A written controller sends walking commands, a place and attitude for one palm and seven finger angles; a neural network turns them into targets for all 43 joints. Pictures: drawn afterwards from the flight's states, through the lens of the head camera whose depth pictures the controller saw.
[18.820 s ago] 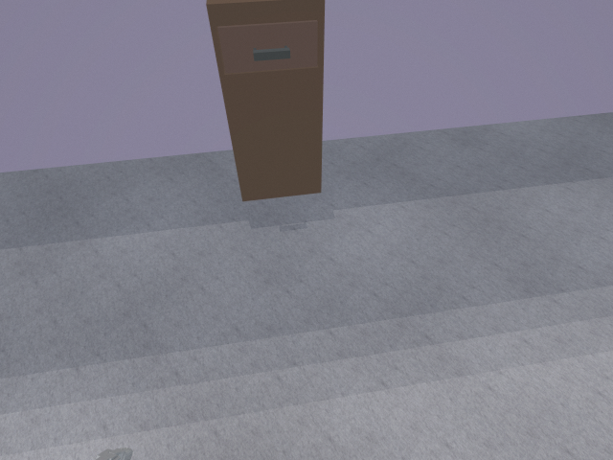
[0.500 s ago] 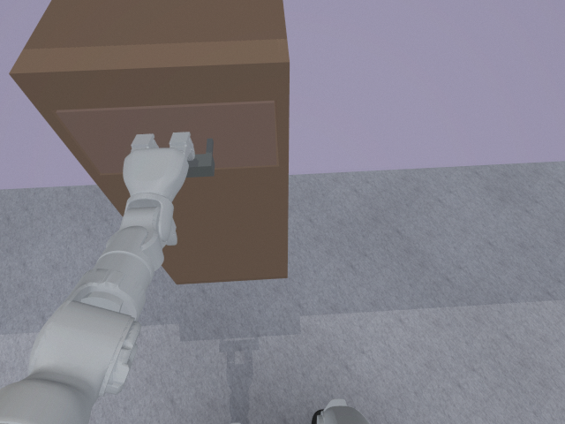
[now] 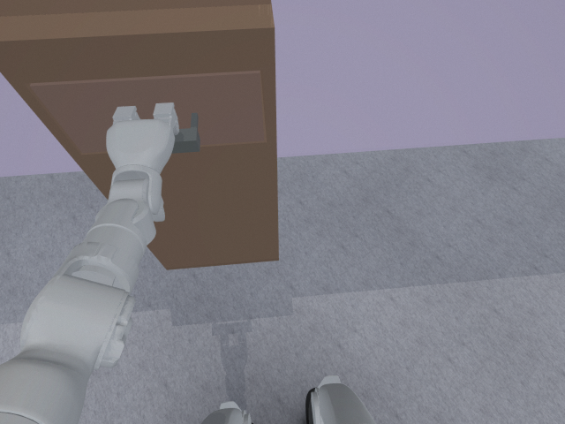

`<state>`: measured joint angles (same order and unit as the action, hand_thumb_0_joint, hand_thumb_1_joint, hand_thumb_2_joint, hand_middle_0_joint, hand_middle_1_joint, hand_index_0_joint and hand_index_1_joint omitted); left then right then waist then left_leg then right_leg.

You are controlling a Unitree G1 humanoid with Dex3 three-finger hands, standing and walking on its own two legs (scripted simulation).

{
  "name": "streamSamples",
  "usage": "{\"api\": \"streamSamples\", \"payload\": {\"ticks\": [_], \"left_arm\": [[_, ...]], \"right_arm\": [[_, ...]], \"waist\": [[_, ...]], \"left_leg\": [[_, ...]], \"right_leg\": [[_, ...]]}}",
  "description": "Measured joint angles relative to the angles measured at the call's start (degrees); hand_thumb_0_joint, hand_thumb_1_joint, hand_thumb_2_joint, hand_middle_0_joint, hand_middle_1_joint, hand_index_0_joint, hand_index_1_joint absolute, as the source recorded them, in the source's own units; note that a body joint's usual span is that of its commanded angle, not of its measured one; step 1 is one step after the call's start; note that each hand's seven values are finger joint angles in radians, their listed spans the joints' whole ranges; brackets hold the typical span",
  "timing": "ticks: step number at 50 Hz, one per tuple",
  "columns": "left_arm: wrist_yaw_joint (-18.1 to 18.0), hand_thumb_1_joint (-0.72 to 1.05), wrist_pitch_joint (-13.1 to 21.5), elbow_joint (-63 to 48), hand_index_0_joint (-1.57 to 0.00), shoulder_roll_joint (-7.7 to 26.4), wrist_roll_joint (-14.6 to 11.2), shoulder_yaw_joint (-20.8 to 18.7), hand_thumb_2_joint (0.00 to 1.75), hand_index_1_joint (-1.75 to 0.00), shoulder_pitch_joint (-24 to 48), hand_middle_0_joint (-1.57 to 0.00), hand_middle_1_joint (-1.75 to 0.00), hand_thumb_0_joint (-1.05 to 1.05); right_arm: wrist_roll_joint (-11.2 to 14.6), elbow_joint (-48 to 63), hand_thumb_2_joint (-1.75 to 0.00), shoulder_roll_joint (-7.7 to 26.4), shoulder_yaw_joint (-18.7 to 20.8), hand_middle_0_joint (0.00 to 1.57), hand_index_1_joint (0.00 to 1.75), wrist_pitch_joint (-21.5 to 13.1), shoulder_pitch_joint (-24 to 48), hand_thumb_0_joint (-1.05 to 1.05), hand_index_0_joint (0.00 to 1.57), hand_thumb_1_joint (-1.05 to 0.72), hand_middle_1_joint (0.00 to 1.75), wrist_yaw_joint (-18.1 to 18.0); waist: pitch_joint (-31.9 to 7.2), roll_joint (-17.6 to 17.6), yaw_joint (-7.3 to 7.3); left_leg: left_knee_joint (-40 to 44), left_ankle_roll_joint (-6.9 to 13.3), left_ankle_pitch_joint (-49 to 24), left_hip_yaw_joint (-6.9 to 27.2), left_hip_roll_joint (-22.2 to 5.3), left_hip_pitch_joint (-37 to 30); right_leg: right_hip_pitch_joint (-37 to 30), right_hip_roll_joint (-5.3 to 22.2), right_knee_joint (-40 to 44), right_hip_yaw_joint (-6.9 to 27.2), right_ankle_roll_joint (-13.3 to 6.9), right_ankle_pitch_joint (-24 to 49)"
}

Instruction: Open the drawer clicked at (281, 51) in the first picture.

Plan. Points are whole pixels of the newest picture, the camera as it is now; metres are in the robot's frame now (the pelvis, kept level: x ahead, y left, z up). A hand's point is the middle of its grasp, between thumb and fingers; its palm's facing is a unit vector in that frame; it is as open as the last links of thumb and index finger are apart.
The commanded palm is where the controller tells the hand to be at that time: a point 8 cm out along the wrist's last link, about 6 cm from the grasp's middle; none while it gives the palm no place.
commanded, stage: lower the fingers behind the handle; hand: left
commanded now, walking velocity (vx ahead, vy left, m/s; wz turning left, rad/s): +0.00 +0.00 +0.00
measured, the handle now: (160, 131) +0.59 +0.17 +0.01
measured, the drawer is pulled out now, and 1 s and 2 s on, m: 0.00 0.00 0.00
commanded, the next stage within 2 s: lift the fingers back up to retry in 0.14 s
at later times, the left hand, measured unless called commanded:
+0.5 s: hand (151, 163) +0.50 +0.17 +0.03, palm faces -0.04 +0.01 -1.00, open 13.9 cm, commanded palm +0.48 +0.18 +0.08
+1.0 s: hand (142, 145) +0.51 +0.18 +0.07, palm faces -0.04 -0.03 -1.00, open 13.8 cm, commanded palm +0.47 +0.18 +0.13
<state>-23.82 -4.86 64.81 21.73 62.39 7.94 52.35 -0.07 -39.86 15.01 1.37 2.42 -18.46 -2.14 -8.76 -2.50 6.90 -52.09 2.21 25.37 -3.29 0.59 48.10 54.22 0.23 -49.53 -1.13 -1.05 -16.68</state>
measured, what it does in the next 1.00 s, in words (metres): shifts its weight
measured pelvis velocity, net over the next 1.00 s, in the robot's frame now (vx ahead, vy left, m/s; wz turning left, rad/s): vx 0.06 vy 0.01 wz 0.00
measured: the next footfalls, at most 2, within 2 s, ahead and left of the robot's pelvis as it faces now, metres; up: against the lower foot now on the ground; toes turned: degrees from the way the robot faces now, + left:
none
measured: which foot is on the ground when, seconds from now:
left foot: down 0.00-1.00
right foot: down 0.00-1.00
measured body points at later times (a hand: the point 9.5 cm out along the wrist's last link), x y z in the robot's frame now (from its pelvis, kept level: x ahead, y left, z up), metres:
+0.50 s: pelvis +0.00 +0.00 +0.00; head +0.11 -0.02 +0.44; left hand +0.50 +0.17 +0.09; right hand +0.02 -0.27 -0.13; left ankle -0.01 +0.10 -0.68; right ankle +0.06 -0.11 -0.68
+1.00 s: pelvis +0.06 +0.01 +0.04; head +0.13 -0.01 +0.48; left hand +0.50 +0.17 +0.12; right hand +0.12 -0.26 -0.10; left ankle -0.01 +0.10 -0.68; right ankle +0.06 -0.11 -0.68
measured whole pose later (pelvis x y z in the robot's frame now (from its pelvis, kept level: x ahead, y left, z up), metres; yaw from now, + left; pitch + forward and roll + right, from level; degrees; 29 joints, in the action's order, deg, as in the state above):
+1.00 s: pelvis +0.06 +0.01 +0.04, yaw +0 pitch +16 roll -1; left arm -17.8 -3.5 53.0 17.9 60.2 9.2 41.9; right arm 0.2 -40.0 14.6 3.3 5.9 -16.5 -0.8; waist -8.1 -4.2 2.8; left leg -37.4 2.1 23.5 -2.0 0.7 29.6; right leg 35.8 -0.2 -36.2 -1.9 -0.6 -16.1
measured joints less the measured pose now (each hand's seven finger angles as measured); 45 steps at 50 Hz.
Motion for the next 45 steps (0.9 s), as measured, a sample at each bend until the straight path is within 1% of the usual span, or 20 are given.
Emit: {"api": "streamSamples", "payload": {"ticks": [7,17,21,28,33,37,41,45], "left_arm": [[1.11,-0.49,1.05,-0.42,-0.25,1.03,-0.29,-0.92,0.31,-1.28,0.16,-0.28,-1.24,0.0],[0.69,-0.49,1.48,-0.9,-0.25,1.23,-0.13,-0.95,0.31,-1.27,0.35,-0.28,-1.24,0.0],[1.4,-0.49,1.27,-0.92,-0.26,1.17,-0.49,-0.98,0.31,-1.27,0.07,-0.29,-1.23,0.0],[3.5,-0.49,2.35,-1.4,-0.29,1.02,-1.13,-1.98,0.31,-1.24,-1.96,-0.3,-1.22,0.0],[3.46,-0.49,4.32,-3.75,-0.31,0.95,-1.01,-2.89,0.31,-1.22,-4.52,-0.31,-1.21,0.0],[2.99,-0.49,4.98,-6.59,-0.32,0.59,-0.71,-2.85,0.31,-1.21,-6.46,-0.32,-1.2,0.0],[3.0,-0.49,3.87,-9.08,-0.32,-0.55,-1.26,-1.35,0.31,-1.21,-7.99,-0.32,-1.2,0.0],[4.22,-0.49,1.93,-10.78,-0.32,-2.05,-2.06,0.46,0.31,-1.2,-9.03,-0.32,-1.2,0.0]], "right_arm": [[0.01,0.12,-0.9,0.16,-0.02,0.2,0.3,-0.55,-1.39,0.0,0.2,-0.91,0.3,-0.24],[0.15,-0.03,-0.9,0.36,0.09,0.2,0.3,-0.96,-1.58,0.0,0.2,-0.91,0.3,-0.27],[0.15,0.09,-0.9,0.31,0.16,0.2,0.3,-0.82,-1.14,0.0,0.2,-0.91,0.3,-0.39],[0.21,0.5,-0.9,0.03,0.17,0.2,0.3,-0.45,-1.01,0.0,0.2,-0.91,0.3,-0.69],[-0.03,0.28,-0.9,-0.15,0.68,0.2,0.3,-0.2,-1.37,0.0,0.2,-0.91,0.3,-0.64],[-0.27,-0.2,-0.9,-0.17,1.4,0.2,0.3,0.26,-1.5,0.0,0.2,-0.91,0.3,-0.25],[-0.17,-0.8,-0.9,-0.12,2.14,0.2,0.3,1.17,-1.26,0.0,0.2,-0.91,0.3,0.48],[0.21,-0.98,-0.9,-0.18,2.3,0.2,0.3,2.28,-0.2,0.0,0.2,-0.91,0.3,1.07]], "waist": [[-0.31,-0.22,0.34],[0.03,-0.43,0.3],[0.39,-0.71,0.42],[0.93,-1.01,0.38],[1.14,-1.11,-0.38],[1.08,-1.35,-1.37],[0.74,-1.76,-2.62],[0.57,-1.91,-3.48]], "left_leg": [[-1.24,0.09,0.14,-0.27,-0.06,1.52],[-1.75,0.16,0.16,-0.15,0.01,2.23],[-0.43,0.18,-0.25,-0.08,0.05,0.93],[3.57,0.12,-1.04,-0.09,-0.06,-3.62],[6.32,0.06,-1.23,0.08,-0.17,-7.05],[8.35,-0.01,-1.27,0.45,-0.17,-9.68],[10.51,-0.04,-1.35,0.88,-0.1,-12.7],[12.72,-0.05,-1.58,1.24,0.01,-15.82]], "right_leg": [[1.56,-0.05,-1.06,0.24,0.04,0.08],[2.13,0.05,-1.4,0.15,0.09,0.1],[0.79,0.04,-0.09,0.12,0.16,0.45],[-3.68,-0.26,3.67,0.21,0.21,1.1],[-7.07,-0.47,6.2,0.11,0.21,1.11],[-9.78,-0.53,8.1,-0.19,0.24,0.93],[-12.9,-0.51,10.09,-0.54,0.34,0.72],[-16.02,-0.45,11.97,-0.82,0.42,0.61]]}}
